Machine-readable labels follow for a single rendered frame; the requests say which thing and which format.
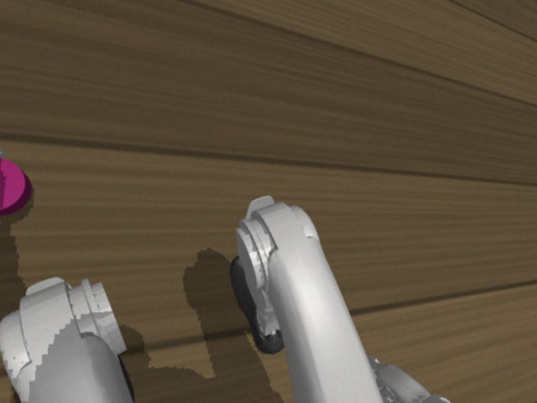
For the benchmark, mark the left robot foot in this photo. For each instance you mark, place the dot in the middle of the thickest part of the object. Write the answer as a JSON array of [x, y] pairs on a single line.
[[128, 381]]

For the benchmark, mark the right robot foot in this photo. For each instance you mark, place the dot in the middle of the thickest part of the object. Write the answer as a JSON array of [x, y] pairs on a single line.
[[267, 344]]

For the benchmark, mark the tin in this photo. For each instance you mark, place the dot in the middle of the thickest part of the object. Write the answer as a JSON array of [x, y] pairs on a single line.
[[15, 188]]

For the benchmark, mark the right robot hand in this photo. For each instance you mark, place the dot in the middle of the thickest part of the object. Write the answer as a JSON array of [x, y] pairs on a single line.
[[395, 385]]

